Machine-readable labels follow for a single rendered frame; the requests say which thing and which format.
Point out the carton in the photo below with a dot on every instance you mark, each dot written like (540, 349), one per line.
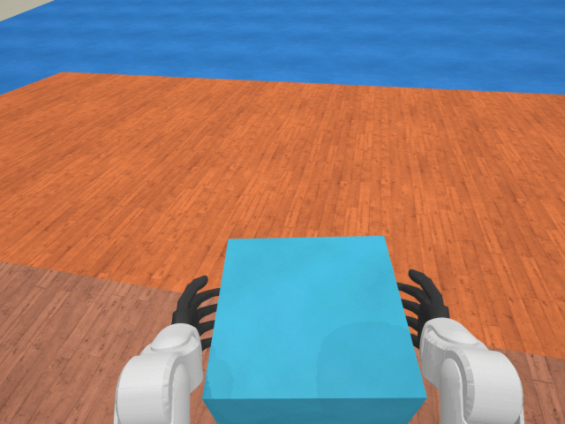
(311, 331)

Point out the robot left hand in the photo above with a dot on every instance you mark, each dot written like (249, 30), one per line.
(188, 313)

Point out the robot right hand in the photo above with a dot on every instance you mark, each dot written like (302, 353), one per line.
(431, 303)

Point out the left robot forearm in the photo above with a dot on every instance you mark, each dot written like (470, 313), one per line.
(155, 387)

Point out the right robot forearm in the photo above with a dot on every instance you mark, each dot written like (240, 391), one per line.
(477, 386)

